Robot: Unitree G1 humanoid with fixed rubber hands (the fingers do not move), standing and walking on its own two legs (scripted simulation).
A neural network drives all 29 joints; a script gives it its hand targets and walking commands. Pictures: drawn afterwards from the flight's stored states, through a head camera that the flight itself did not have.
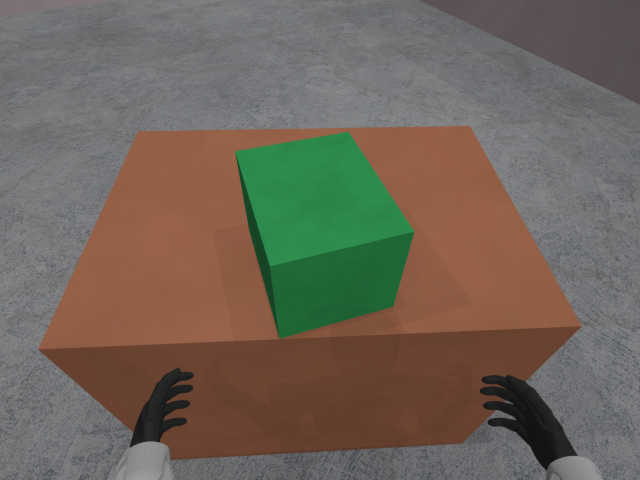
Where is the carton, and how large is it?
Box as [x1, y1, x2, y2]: [235, 132, 413, 338]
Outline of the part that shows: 348,132 235,151 249,230 279,338 393,305 412,238 413,230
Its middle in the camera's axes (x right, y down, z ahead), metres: -0.01 -0.02 +0.64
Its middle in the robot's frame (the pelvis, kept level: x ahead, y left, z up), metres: +0.50 +0.02 +0.00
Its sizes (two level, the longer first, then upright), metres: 0.246 0.195 0.183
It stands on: a pedestal, 0.68 m high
